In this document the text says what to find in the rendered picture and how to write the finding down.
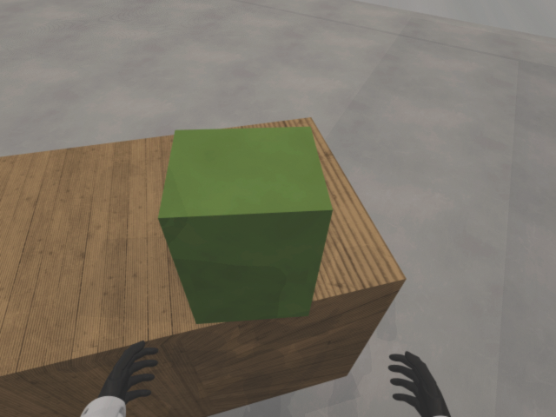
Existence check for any pedestal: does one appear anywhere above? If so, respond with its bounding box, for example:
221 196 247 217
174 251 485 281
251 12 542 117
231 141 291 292
0 117 406 417

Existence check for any carton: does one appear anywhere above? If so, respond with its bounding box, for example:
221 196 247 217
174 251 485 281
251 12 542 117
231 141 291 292
158 127 333 324

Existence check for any robot left hand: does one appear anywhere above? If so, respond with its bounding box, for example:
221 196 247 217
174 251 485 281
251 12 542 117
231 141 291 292
98 341 158 405

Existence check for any robot right hand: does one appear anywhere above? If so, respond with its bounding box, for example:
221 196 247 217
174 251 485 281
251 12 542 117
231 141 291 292
388 351 451 417

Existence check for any robot left forearm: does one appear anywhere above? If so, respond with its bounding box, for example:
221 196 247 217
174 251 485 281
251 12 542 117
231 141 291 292
81 396 126 417

